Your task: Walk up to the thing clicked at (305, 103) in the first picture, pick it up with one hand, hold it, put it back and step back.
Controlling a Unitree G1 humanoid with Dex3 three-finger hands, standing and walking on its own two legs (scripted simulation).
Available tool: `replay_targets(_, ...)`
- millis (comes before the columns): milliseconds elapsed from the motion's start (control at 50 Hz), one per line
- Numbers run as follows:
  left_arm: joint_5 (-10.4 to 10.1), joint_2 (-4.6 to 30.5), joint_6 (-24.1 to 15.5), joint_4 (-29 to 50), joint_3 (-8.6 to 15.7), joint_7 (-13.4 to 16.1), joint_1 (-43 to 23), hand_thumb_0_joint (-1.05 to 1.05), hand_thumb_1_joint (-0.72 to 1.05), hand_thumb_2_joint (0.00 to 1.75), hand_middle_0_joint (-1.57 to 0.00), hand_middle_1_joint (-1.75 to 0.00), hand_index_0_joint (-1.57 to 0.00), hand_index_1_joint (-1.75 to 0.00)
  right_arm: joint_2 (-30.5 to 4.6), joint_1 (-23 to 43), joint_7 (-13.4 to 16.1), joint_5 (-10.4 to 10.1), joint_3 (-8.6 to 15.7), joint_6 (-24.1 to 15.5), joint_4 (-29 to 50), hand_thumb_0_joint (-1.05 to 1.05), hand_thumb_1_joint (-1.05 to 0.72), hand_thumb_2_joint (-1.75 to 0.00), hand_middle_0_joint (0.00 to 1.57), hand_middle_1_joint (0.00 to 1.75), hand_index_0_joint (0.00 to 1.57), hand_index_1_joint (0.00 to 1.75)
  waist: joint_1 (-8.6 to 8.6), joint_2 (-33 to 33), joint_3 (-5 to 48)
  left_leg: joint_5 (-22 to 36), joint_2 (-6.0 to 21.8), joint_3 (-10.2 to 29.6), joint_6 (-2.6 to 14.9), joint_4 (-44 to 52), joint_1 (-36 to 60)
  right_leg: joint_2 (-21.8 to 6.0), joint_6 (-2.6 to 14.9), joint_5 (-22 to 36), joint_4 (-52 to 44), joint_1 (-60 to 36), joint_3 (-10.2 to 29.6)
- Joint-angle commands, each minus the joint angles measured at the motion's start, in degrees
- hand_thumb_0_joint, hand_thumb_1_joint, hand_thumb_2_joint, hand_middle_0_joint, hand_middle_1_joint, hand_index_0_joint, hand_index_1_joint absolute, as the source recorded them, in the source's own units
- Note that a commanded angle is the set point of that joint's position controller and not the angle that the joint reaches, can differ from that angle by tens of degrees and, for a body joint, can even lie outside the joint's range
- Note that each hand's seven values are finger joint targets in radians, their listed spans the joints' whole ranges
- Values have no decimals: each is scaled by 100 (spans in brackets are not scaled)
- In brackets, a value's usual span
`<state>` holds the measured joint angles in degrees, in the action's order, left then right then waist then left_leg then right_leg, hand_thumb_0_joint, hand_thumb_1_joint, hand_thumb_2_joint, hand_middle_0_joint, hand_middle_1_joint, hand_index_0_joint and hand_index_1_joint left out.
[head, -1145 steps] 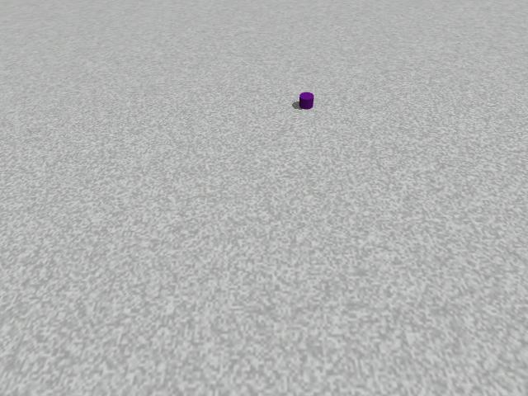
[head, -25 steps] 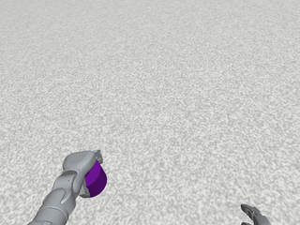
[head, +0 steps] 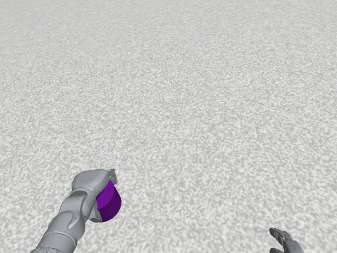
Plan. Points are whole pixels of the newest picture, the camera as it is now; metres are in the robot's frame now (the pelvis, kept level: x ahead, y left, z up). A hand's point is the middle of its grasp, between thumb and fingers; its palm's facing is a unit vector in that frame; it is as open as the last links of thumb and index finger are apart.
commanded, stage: hold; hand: left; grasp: from above
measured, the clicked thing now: (101, 199) +0.29 +0.22 -0.09
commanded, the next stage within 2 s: crouch in 0.14 s
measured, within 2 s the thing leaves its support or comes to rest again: neither
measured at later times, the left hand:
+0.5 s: hand (99, 199) +0.29 +0.22 -0.08, palm faces -0.48 -0.05 -0.88, open 11.7 cm
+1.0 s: hand (119, 201) +0.37 +0.23 -0.30, palm faces -0.41 +0.04 -0.91, open 11.7 cm
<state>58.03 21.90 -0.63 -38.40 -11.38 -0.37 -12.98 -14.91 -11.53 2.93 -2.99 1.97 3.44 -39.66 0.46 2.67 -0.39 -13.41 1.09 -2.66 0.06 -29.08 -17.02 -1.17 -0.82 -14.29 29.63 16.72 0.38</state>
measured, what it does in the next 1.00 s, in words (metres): lowers itself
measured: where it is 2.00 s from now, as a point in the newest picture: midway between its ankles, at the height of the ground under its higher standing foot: outside the picture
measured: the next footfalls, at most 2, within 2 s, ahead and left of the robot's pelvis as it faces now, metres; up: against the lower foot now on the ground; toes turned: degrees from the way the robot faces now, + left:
none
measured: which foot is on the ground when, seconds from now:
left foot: down 0.00-1.00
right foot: down 0.00-1.00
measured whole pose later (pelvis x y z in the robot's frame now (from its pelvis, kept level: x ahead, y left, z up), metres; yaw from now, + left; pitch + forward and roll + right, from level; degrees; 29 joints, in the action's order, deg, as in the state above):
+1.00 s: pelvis -0.05 +0.01 -0.17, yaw +0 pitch +29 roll -2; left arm 67.8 25.7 -2.4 -70.6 -3.1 22.5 -39.7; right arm -15.2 -14.6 1.2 2.5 3.3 0.5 -42.9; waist 9.2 1.5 9.5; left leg -31.6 2.3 0.3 0.8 -85.4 -83.0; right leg -0.6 -1.3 -32.0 83.7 80.8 -0.9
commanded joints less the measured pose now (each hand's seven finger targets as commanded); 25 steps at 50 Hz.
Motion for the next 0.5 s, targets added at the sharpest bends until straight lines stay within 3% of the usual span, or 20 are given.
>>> replay_targets(0,18,1451,43,1384,787,474,-2366,0,51,112,-88,-100,-89,-99,-777,320,34,5,281,-243,641,0,-91,-90,20,30,20,30,-1,76,1848,1226,-157,90,28,253,1060,231,130,1115,-433,-233,-42)
replay_targets(40,21,1304,86,1320,646,494,-2421,0,51,113,-89,-100,-89,-99,-789,287,22,14,290,-246,618,0,-91,-90,20,30,20,30,33,24,1720,1211,-139,100,28,269,1015,235,143,1104,-451,-201,-65)
replay_targets(100,7,1295,127,993,620,455,-2386,0,50,112,-86,-101,-88,-100,-804,270,8,11,317,-232,608,0,-91,-90,20,30,20,30,47,-68,1603,1139,-126,108,28,308,963,243,140,1032,-478,-133,-85)
replay_targets(160,-37,1399,94,955,727,352,-2085,0,51,113,-89,-99,-90,-99,-772,353,0,6,305,-233,679,0,-91,-90,20,30,20,30,-79,-141,1584,950,-195,82,69,328,819,187,114,876,-565,-328,-44)
replay_targets(180,-74,1261,65,1204,608,291,-2106,0,50,112,-87,-99,-88,-99,-760,348,-6,1,300,-233,719,0,-91,-90,20,30,20,30,-50,-65,1713,1063,-186,86,68,319,889,191,119,988,-519,-340,-39)
replay_targets(220,-49,1276,56,1167,601,218,-2063,0,58,105,-91,-104,-95,-101,-768,360,5,-2,304,-206,723,0,-93,-91,20,30,20,30,-34,-82,1677,1244,-171,110,56,300,950,206,128,1132,-493,-307,-55)
replay_targets(240,-54,1323,17,1374,588,195,-2284,0,50,107,-83,-99,-87,-97,-784,352,16,-10,317,-200,739,0,-88,-90,20,30,20,30,-4,-28,1734,1262,-165,110,54,295,1026,218,130,1148,-497,-296,-55)
replay_targets(280,-28,1363,-21,1103,667,226,-2077,0,48,113,-85,-97,-86,-97,-776,299,25,2,297,-179,694,0,-89,-90,20,30,20,30,24,-175,1595,1234,-169,119,67,301,940,221,124,1140,-506,-309,-61)
replay_targets(340,30,1315,-105,954,722,391,-2033,0,43,112,-83,-96,-83,-97,-760,283,23,12,294,-144,705,0,-89,-90,20,30,20,30,26,-223,1443,1125,-173,117,60,287,812,219,137,1038,-484,-198,-79)
replay_targets(360,86,1205,-133,844,641,473,-2037,0,43,111,-83,-97,-83,-97,-761,238,17,23,291,-133,687,0,-89,-90,20,30,20,30,82,-328,1390,1084,-192,116,70,259,738,207,125,1025,-470,-136,-70)
replay_targets(400,179,1217,-195,626,731,709,-2031,0,41,113,-82,-96,-81,-97,-786,178,-5,41,318,-102,629,0,-89,-90,20,30,20,30,95,-258,1353,1056,-182,116,38,185,673,204,142,962,-375,37,-72)
replay_targets(480,457,1119,-232,37,625,1202,-2420,0,40,116,-79,-101,-79,-101,-819,-21,-73,130,360,-71,478,0,-89,-90,20,30,20,30,244,-257,1480,1032,-191,109,29,-233,331,173,127,1000,-61,457,-76)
